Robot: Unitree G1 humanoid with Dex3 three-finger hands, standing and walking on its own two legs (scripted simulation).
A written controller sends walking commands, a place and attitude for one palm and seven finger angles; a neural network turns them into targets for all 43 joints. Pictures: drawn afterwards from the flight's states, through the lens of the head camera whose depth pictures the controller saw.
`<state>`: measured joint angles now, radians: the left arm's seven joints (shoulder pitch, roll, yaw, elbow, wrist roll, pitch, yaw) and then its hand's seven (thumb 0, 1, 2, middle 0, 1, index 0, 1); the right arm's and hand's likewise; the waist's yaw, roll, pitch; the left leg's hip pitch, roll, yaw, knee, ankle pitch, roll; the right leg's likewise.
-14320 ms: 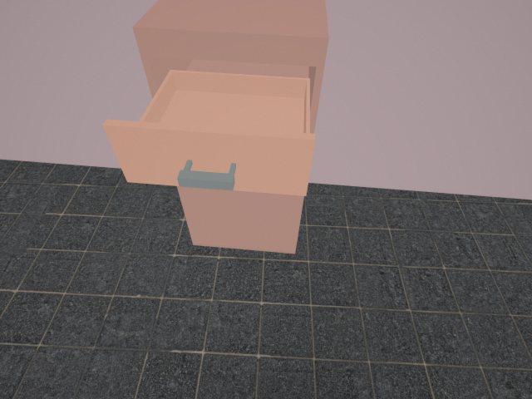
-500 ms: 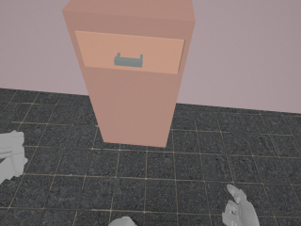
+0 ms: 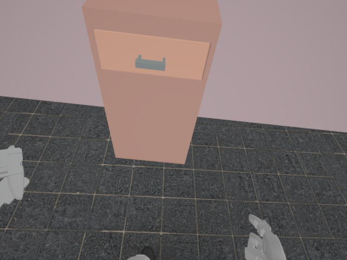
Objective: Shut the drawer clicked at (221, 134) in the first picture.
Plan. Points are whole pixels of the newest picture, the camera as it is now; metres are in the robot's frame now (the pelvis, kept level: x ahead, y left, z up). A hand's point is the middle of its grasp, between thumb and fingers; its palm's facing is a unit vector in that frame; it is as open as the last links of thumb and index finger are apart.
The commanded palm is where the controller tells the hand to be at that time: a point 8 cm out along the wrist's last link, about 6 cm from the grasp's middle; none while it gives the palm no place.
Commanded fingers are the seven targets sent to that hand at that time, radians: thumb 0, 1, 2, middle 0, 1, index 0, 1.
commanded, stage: stop stepping back and stand still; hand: left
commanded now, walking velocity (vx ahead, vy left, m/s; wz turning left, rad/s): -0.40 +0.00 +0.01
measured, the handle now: (151, 61) +0.77 +0.15 +0.01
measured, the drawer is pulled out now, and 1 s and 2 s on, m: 0.00 0.00 0.00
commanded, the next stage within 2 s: let the arm hang, fingers relaxed in 1.04 s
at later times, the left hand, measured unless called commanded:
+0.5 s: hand out of the picture +0.11 +0.26 +0.16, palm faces +0.36 -0.85 -0.38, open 3.3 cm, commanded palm +0.07 +0.29 +0.18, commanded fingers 0.00 0.90 0.90 -1.40 -1.60 -1.40 -1.60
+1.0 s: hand out of the picture +0.07 +0.27 +0.16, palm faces +0.36 -0.83 -0.43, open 3.3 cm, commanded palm +0.01 +0.31 +0.18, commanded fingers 0.00 0.90 0.90 -1.40 -1.60 -1.40 -1.60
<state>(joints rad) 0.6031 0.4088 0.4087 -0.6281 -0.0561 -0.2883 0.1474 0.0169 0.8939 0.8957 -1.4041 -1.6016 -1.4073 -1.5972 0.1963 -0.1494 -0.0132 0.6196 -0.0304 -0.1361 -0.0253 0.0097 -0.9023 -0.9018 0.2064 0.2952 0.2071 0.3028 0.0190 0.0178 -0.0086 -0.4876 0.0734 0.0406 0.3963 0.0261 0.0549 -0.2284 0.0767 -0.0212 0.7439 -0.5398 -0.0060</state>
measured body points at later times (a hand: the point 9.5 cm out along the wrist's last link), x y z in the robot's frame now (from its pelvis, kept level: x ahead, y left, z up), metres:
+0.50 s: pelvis -0.08 +0.02 -0.01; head -0.09 +0.05 +0.44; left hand +0.09 +0.30 +0.18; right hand +0.03 -0.25 -0.09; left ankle +0.01 +0.10 -0.74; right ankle -0.13 -0.14 -0.73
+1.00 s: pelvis -0.13 +0.04 +0.00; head -0.13 +0.05 +0.45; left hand +0.05 +0.32 +0.18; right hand +0.02 -0.20 -0.08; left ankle -0.05 +0.13 -0.74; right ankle -0.12 -0.10 -0.74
